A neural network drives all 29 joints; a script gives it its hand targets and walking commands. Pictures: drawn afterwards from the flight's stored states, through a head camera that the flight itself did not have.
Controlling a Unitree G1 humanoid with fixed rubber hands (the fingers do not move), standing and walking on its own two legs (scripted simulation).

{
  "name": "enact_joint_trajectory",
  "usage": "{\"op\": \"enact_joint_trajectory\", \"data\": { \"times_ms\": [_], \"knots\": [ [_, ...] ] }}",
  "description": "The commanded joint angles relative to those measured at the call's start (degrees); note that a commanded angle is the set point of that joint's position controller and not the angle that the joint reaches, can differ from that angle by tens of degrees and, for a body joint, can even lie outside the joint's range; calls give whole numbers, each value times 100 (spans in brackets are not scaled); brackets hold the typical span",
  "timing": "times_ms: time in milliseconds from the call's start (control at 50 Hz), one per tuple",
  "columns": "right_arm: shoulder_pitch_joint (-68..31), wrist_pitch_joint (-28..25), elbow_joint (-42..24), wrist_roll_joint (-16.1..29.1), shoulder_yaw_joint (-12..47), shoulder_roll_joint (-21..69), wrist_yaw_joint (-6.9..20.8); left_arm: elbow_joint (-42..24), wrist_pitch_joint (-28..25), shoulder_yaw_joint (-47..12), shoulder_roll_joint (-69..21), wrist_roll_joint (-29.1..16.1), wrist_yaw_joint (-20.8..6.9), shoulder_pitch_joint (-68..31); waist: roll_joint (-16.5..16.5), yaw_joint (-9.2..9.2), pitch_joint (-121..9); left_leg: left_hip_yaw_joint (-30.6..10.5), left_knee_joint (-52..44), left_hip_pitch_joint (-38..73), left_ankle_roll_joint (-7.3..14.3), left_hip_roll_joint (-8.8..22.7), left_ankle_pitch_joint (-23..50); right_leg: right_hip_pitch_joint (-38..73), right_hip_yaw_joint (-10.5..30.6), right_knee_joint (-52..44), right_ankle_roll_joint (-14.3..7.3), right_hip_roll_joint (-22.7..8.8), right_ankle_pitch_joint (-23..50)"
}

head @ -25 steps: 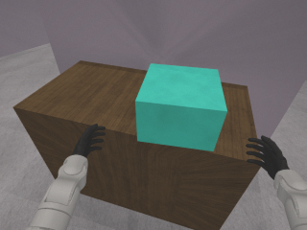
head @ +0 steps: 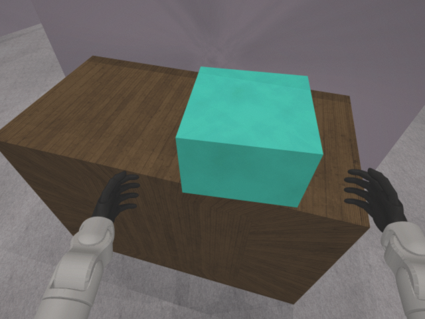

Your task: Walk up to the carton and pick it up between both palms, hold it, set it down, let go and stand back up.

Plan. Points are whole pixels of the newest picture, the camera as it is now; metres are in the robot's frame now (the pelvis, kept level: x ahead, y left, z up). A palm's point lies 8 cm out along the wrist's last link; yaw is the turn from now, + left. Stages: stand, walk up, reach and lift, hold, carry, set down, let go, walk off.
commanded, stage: reach and lift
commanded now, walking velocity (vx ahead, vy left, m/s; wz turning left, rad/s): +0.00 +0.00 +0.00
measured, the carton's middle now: (246, 133) +0.54 -0.13 +0.03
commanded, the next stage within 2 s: none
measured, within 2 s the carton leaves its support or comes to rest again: neither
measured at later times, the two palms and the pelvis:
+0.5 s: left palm (114, 154) +0.37 +0.15 +0.14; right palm (381, 168) +0.32 -0.32 +0.13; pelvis -0.01 -0.01 +0.00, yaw +0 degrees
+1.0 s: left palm (117, 130) +0.43 +0.15 +0.15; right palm (372, 129) +0.38 -0.32 +0.17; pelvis +0.00 +0.00 +0.00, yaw +0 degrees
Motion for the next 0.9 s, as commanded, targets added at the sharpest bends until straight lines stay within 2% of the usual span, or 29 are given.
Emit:
{"op": "enact_joint_trajectory", "data": {
  "times_ms": [0, 60, 80, 120, 140, 160, 260, 280, 300, 320, 340, 400, 440, 460, 480, 520, 540, 600, 620, 640, 660, 680, 720, 740, 760, 800, 840, 860, 880],
  "knots": [
    [-2256, -329, -1549, 883, -465, -1740, -296, -2421, -56, 1083, 1291, -521, -120, -2132, -388, -40, -2493, -351, -495, 1297, -175, 163, 1258, -1, 137, -161, 857, -721, 5617],
    [-2176, -312, -1637, 851, -484, -1814, -375, -2467, 108, 1121, 1285, -551, -189, -1992, -454, -52, -2598, -347, -481, 1459, -174, 153, 1482, 50, 58, -153, 856, -660, 5895],
    [-2400, -265, -1432, 840, -538, -1900, -371, -2107, 197, 1118, 1318, -559, -214, -2184, -535, -96, -2312, -400, -510, 1312, -161, 195, 1286, -87, 62, -168, 844, -662, 5748],
    [-2602, -243, -1432, 818, -528, -1854, -368, -2302, 204, 1070, 1330, -587, -178, -2479, -346, -89, -2493, -312, -466, 1355, -204, 189, 1338, -101, 27, -183, 824, -622, 5558],
    [-2539, -175, -1249, 767, -573, -1822, -375, -2110, 253, 1093, 1366, -580, -206, -2454, -447, -199, -2357, -351, -451, 1326, -157, 182, 1268, -79, 47, -211, 795, -644, 5557],
    [-2834, -161, -1306, 774, -505, -1859, -394, -2078, 241, 1205, 1586, -579, -214, -2833, -463, -63, -2365, -313, -483, 1170, -134, 152, 1159, -53, 111, -194, 832, -671, 5475],
    [-3604, 128, -444, 762, -531, -1858, -247, -1435, 398, 1245, 1700, -566, -165, -3720, -286, -76, -2330, -314, -417, 1159, -63, 245, 897, -518, 153, -323, 678, -627, 4085],
    [-4174, 145, -229, 715, -614, -1852, -202, -1091, 439, 1103, 1619, -611, -125, -4224, -230, -146, -2201, -323, -453, 935, -53, 267, 570, -750, 173, -362, 660, -611, 3642],
    [-4045, 223, -114, 786, -431, -1790, -199, -841, 438, 1233, 1687, -582, -144, -4082, -438, -23, -2073, -338, -456, 979, 38, 242, 513, -747, 285, -409, 715, -704, 3636],
    [-4075, 250, 126, 809, -441, -1796, -177, -800, 511, 1148, 1563, -565, -130, -4055, -383, -99, -2197, -329, -396, 1035, 49, 259, 696, -622, 255, -370, 642, -648, 3743],
    [-4743, 298, 439, 699, -523, -1791, -193, -245, 598, 1176, 1653, -541, -141, -4827, -291, -131, -2114, -261, -407, 783, 28, 223, 300, -833, 317, -405, 654, -673, 3320],
    [-4943, 305, 442, 696, -387, -1835, -202, -16, 737, 1220, 1659, -475, -119, -4860, -485, -72, -2450, -278, -322, 912, 95, 255, 609, -594, 304, -424, 687, -646, 3387],
    [-5054, 338, 813, 664, -216, -1727, -209, 337, 751, 1273, 1605, -367, -76, -4939, -492, 14, -2375, -252, -290, 808, 111, 239, 792, -570, 251, -344, 705, -635, 3671],
    [-5484, 396, 1118, 564, -264, -1831, -187, 750, 797, 1308, 1670, -366, -91, -5319, -644, 3, -2272, -269, -335, 706, 135, 265, 595, -642, 217, -354, 690, -590, 3333],
    [-5333, 374, 1070, 571, -263, -1842, -181, 457, 840, 1204, 1585, -389, -56, -5236, -510, -105, -2510, -250, -229, 871, 75, 285, 896, -611, 169, -273, 687, -524, 3658],
    [-5640, 375, 1270, 568, -122, -1743, -171, 763, 835, 1189, 1602, -354, -71, -5592, -466, -22, -2577, -271, -203, 854, 134, 253, 851, -612, 117, -247, 674, -557, 3901],
    [-5705, 344, 1141, 577, -91, -1763, -183, 717, 840, 1169, 1585, -373, -85, -5566, -663, -56, -2743, -279, -186, 880, 122, 258, 971, -506, 154, -207, 731, -536, 4111],
    [-5941, 285, 1260, 583, -72, -1828, -196, 954, 826, 1243, 1652, -312, -69, -5759, -614, -11, -2831, -265, -213, 605, 104, 188, 852, -240, 222, -155, 840, -614, 4391],
    [-6559, 262, 947, 517, -284, -1976, -201, 624, 820, 1126, 1740, -389, 26, -6377, -459, -138, -3365, -305, -157, 670, 33, 237, 912, -466, 92, -87, 798, -509, 4211],
    [-6333, 286, 1122, 515, -182, -1907, -214, 1175, 789, 1155, 1813, -370, -11, -6196, -659, -78, -3220, -318, -173, 477, 110, 206, 825, -340, 144, -79, 786, -538, 4270],
    [-6773, 257, 1222, 498, -348, -2046, -185, 1066, 781, 1041, 1892, -466, 45, -6692, -435, -173, -3439, -283, -157, 506, 52, 243, 760, -577, 18, -43, 761, -497, 4143],
    [-6155, 217, 1043, 553, -194, -1880, -210, 772, 813, 1047, 1658, -401, 42, -5951, -611, -100, -3566, -281, -60, 736, 63, 219, 1319, -279, 1, -24, 764, -464, 4796],
    [-6560, 251, 1431, 481, -118, -1965, -216, 1262, 796, 1120, 1770, -386, -25, -6433, -616, -84, -3580, -255, -148, 477, 47, 199, 1031, -307, -12, 4, 834, -509, 4901],
    [-6638, 271, 1442, 477, -206, -2074, -213, 1048, 795, 974, 1730, -448, 2, -6508, -469, -187, -3839, -322, -84, 625, -29, 246, 1109, -540, -32, -8, 813, -468, 4748],
    [-6572, 252, 1251, 565, -116, -2013, -217, 921, 753, 1035, 1817, -456, 16, -6452, -640, -107, -3926, -290, -76, 682, 41, 209, 1124, -486, -59, 9, 835, -474, 4917],
    [-7187, 270, 1793, 475, -312, -2175, -135, 1163, 700, 998, 1926, -500, 84, -7216, -292, -177, -3972, -286, -40, 411, -12, 244, 975, -688, -41, 57, 751, -484, 4575],
    [-6815, 220, 1624, 525, -230, -2089, -123, 889, 678, 889, 1770, -485, 93, -6814, -356, -184, -4180, -280, 19, 752, -8, 252, 1236, -754, -142, 7, 756, -445, 4822],
    [-7197, 204, 1835, 489, -318, -2228, -94, 1014, 635, 837, 1857, -557, 117, -7263, -271, -264, -4443, -301, 23, 652, -38, 256, 1121, -919, -142, 12, 773, -444, 4795],
    [-7071, 242, 2117, 458, -260, -2165, -109, 1338, 585, 915, 1900, -544, 95, -7159, -407, -172, -4166, -291, -20, 623, 0, 248, 1037, -841, -126, 8, 746, -488, 4837]
  ]
}}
